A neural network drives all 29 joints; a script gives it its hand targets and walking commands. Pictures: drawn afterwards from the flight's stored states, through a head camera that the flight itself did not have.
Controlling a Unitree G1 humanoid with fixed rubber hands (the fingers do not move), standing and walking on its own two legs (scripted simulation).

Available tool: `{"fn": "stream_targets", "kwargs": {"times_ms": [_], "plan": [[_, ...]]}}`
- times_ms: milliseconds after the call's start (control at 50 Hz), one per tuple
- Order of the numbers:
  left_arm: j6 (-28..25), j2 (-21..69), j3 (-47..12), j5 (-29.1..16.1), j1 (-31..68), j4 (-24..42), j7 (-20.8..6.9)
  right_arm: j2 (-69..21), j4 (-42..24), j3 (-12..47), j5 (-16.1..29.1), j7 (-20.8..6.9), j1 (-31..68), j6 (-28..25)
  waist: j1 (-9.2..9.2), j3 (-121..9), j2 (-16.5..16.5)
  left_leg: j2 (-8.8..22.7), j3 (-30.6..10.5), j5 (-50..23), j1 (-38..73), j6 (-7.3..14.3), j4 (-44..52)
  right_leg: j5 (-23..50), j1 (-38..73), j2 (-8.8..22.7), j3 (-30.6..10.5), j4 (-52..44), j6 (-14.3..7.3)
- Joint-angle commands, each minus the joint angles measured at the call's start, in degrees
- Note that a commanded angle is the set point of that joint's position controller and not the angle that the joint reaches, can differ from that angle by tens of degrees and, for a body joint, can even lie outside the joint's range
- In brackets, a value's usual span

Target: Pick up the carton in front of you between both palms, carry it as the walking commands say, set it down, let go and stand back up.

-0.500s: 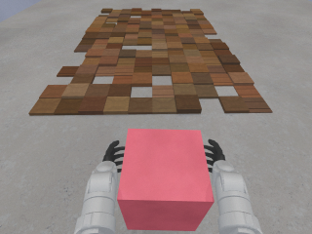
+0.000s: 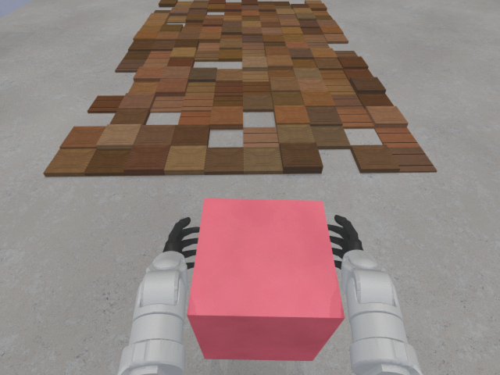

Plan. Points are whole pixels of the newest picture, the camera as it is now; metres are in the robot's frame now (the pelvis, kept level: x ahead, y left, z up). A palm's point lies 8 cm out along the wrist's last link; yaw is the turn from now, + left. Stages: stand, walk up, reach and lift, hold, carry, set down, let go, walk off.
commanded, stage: reach and lift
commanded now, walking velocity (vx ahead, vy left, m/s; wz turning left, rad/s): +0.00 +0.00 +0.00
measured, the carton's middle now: (260, 283) +0.29 +0.00 -0.05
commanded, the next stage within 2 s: hold in 0.40 s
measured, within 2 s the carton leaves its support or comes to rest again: neither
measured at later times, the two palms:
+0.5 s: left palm (172, 258) +0.29 +0.15 +0.04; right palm (354, 255) +0.29 -0.15 +0.05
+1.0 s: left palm (171, 259) +0.28 +0.15 +0.05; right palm (356, 257) +0.28 -0.15 +0.05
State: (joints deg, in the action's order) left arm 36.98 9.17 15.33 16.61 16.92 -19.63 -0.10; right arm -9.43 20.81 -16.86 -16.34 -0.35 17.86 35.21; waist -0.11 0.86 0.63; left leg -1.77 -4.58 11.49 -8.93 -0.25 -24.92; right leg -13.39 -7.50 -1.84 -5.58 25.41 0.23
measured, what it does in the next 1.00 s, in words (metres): stands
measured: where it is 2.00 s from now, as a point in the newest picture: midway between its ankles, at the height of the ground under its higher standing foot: outside the picture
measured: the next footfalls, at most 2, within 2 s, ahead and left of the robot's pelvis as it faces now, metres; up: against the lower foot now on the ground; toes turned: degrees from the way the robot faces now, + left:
left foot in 1.74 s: +0.24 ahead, +0.09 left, +0.00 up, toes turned +8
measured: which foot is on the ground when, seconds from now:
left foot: down 0.00-1.00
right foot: down 0.00-1.00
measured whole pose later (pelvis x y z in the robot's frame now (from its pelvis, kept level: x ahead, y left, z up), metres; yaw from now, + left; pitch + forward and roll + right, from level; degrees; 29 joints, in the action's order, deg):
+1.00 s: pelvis -0.01 +0.00 +0.00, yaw +0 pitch -8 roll +0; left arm 43.6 9.1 13.7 15.5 16.6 -14.4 0.1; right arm -9.3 15.3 -15.3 -15.7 -0.6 17.4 42.0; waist 0.0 2.0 0.5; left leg -1.8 -4.7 10.5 -4.7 -0.2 -23.2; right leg -12.5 -3.3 -1.7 -5.6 23.8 0.2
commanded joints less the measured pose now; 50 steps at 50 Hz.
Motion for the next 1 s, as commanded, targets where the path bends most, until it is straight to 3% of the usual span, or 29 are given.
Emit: {"fn": "stream_targets", "kwargs": {"times_ms": [0, 180, 360, 480, 620, 780, 980], "plan": [[-1.92, 54.60, -32.64, -14.46, 29.98, 3.38, -13.36, -54.70, -0.45, 32.37, 13.37, -14.01, 26.79, -0.39, -0.16, -16.95, -0.91, -3.03, 0.17, -11.35, 9.54, -0.30, 3.04, 10.89, 1.09, -3.27, 1.08, -4.47, -0.14], [-0.68, 53.83, -34.09, -15.64, 26.85, 6.92, -13.11, -54.15, -4.04, 33.86, 14.25, -13.51, 23.34, 0.87, -0.03, -16.32, -0.67, -3.29, -0.05, -14.84, 11.01, -0.48, 3.77, 14.56, 3.02, -3.37, 0.70, -5.33, 0.17], [0.45, 52.76, -34.34, -15.94, 26.99, 8.48, -13.16, -53.94, -5.77, 34.49, 14.67, -13.17, 23.36, 2.08, -0.18, -15.11, -0.33, -3.43, 0.07, -13.25, 10.76, -0.26, 4.15, 13.90, 3.51, -3.21, 0.53, -5.73, 0.28], [2.56, 52.15, -38.54, -18.46, 25.72, 14.55, -12.78, -53.44, -12.02, 38.42, 16.93, -12.49, 21.60, 4.42, 0.28, -17.98, -0.28, -3.46, -0.39, -16.96, 12.92, -0.44, 4.88, 18.79, 6.72, -3.05, 0.05, -6.32, 0.58], [4.92, 49.78, -34.23, -15.98, 26.16, 11.09, -12.58, -51.06, -8.73, 34.54, 15.05, -12.66, 22.85, 6.70, 0.04, -8.77, -0.26, -3.13, 0.38, -5.13, 9.73, 0.11, 6.45, 6.29, 2.50, -2.69, 0.84, -7.97, 0.02], [4.18, 52.03, -35.31, -16.79, 32.08, 10.42, -13.12, -52.78, -7.96, 35.31, 15.71, -13.37, 28.66, 5.83, 0.08, -12.43, -0.39, -2.88, 0.49, -3.59, 10.08, 0.18, 5.14, 4.29, 1.91, -2.67, 1.00, -6.78, -0.22], [4.28, 52.59, -34.41, -16.07, 32.51, 8.28, -13.12, -52.35, -5.97, 34.11, 14.82, -13.57, 29.24, 5.66, 0.26, -12.25, -0.62, -2.80, 0.55, -3.47, 10.35, -0.07, 5.34, 3.79, 1.60, -2.74, 1.35, -6.85, -0.34]]}}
